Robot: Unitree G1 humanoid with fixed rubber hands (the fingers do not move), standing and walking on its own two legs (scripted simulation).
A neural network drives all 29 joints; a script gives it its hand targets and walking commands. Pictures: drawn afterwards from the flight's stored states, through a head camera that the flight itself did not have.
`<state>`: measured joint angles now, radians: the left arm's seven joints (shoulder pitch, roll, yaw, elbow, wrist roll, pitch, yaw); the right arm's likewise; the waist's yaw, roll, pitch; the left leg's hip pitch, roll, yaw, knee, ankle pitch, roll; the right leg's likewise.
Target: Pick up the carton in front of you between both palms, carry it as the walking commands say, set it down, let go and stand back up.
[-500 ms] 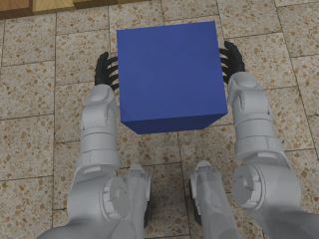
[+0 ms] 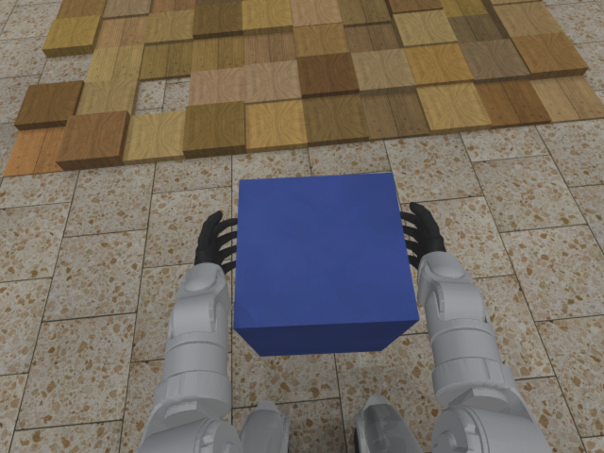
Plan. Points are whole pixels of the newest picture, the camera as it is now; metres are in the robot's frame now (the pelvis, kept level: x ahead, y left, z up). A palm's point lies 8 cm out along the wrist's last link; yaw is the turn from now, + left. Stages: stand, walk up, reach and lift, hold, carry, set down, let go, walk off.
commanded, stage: reach and lift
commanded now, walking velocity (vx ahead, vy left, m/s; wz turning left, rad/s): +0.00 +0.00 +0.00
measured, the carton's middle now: (318, 275) +0.39 +0.00 -0.09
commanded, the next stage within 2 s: hold in 1.48 s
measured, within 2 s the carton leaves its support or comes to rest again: neither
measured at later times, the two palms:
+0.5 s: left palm (165, 255) +0.34 +0.15 +0.12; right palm (473, 246) +0.33 -0.15 +0.12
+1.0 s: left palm (160, 252) +0.33 +0.15 +0.13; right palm (482, 242) +0.33 -0.15 +0.13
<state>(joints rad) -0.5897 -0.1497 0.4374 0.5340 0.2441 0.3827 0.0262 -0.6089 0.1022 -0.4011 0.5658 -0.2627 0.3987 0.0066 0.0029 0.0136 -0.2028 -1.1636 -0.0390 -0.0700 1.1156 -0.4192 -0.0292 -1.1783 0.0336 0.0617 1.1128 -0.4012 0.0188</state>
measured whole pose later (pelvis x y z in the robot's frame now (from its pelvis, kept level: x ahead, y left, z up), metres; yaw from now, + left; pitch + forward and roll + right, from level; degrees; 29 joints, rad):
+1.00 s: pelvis +0.03 +0.00 +0.10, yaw +0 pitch -5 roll +0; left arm -0.34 -0.17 0.31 0.35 0.31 0.61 -0.03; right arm -0.33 0.17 -0.30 0.34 -0.32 0.63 0.03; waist 0.00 0.00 0.04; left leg -0.13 -0.01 -0.08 0.42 -0.21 -0.01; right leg -0.14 0.01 0.07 0.42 -0.19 0.01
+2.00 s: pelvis +0.03 +0.00 +0.10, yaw +0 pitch -8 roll +0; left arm -0.30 -0.16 0.25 0.23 0.28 0.75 -0.03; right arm -0.29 0.16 -0.24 0.23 -0.28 0.76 0.02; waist 0.00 0.00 0.05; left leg -0.04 -0.01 -0.08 0.37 -0.19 -0.01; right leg -0.05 0.01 0.07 0.37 -0.18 0.01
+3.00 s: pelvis +0.12 +0.02 +0.10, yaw -1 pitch +5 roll -1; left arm -0.16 -0.09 0.13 -0.15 0.10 1.06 0.06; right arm -0.17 0.14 -0.08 -0.13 -0.14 1.06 -0.08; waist 0.01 0.02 -0.19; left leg -0.20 0.03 0.03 0.47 -0.35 0.01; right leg -0.38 -0.03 -0.07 0.71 -0.48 0.01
